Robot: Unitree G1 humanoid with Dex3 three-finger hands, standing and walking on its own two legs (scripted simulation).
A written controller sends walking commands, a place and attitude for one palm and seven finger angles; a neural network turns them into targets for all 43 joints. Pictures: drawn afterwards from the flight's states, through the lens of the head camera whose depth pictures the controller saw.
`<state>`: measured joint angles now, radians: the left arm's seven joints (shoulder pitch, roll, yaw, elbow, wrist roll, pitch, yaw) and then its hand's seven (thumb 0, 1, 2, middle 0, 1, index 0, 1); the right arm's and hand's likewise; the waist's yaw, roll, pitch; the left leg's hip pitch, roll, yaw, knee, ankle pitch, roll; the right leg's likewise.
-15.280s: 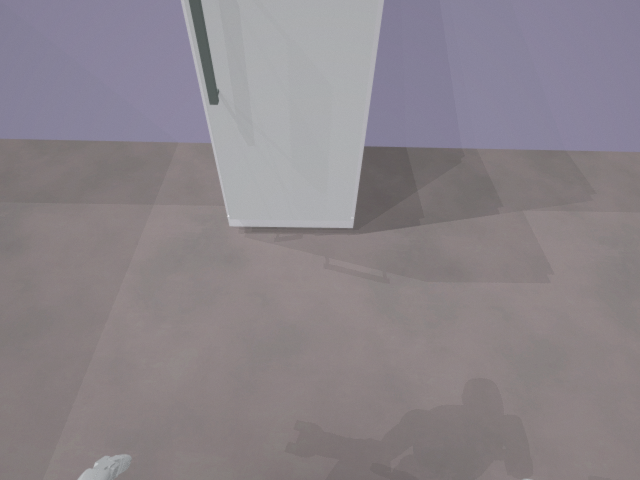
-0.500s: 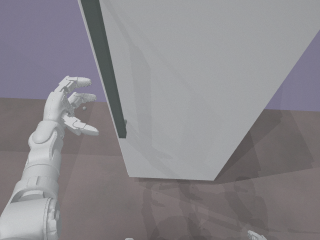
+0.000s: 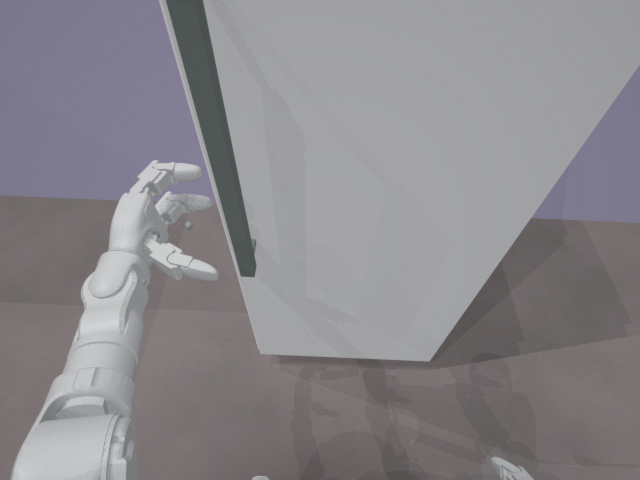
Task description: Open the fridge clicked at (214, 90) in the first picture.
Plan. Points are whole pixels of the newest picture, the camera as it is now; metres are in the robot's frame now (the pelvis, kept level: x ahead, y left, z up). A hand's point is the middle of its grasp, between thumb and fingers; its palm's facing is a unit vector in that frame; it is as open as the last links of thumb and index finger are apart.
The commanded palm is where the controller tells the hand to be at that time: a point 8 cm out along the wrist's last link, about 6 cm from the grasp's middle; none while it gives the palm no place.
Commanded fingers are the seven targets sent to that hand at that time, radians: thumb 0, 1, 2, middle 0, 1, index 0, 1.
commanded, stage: feel for the door with the fingertips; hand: left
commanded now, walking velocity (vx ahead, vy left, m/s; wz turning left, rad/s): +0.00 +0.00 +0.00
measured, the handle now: (230, 167) +0.48 +0.13 +0.12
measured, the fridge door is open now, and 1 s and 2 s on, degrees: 0 0 0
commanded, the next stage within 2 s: slide the fingers in behind the handle in 0.64 s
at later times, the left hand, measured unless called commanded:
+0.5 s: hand (212, 208) +0.44 +0.15 +0.09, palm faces -0.03 -1.00 -0.02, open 13.9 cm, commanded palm +0.41 +0.20 +0.09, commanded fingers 0.00 -0.50 0.30 -0.30 -1.20 -0.30 -1.20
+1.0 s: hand (215, 209) +0.44 +0.14 +0.09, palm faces -0.05 -1.00 -0.01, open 13.8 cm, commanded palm +0.40 +0.20 +0.09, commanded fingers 0.00 -0.50 0.30 -0.30 -1.20 -0.30 -1.20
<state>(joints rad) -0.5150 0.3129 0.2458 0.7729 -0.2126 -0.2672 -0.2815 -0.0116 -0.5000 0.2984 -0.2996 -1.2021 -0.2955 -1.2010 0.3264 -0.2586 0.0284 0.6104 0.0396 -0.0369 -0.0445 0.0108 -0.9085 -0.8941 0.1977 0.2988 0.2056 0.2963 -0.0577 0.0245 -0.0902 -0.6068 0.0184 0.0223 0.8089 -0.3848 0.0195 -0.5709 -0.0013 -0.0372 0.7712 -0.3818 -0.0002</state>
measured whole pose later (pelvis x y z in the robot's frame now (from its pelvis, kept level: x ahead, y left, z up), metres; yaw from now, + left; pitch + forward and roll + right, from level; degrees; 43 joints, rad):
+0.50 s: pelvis +0.01 -0.01 +0.00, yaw +0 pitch +12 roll -1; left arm -0.60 0.31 0.25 0.85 -0.17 -0.30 -0.21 -0.01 -0.50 0.30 -0.30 -1.20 -0.32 -1.21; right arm 0.35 -0.25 0.02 0.63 0.03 -0.02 -0.03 0.01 -0.91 -0.89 0.20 0.30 0.21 0.30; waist -0.07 0.03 -0.09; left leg -0.62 0.03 0.02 0.81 -0.39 0.00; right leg -0.60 0.01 -0.03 0.79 -0.40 -0.02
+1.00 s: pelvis +0.00 -0.01 +0.00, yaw +0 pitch +12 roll -1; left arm -0.64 0.31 0.24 0.92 -0.17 -0.33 -0.22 -0.01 -0.50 0.30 -0.32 -1.22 -0.32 -1.22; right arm 0.33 -0.26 0.02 0.63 0.03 -0.01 -0.03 0.01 -0.91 -0.89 0.20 0.30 0.20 0.30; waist -0.07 0.03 -0.10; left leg -0.65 0.03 0.02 0.83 -0.39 0.00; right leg -0.62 0.01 -0.04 0.80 -0.39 -0.02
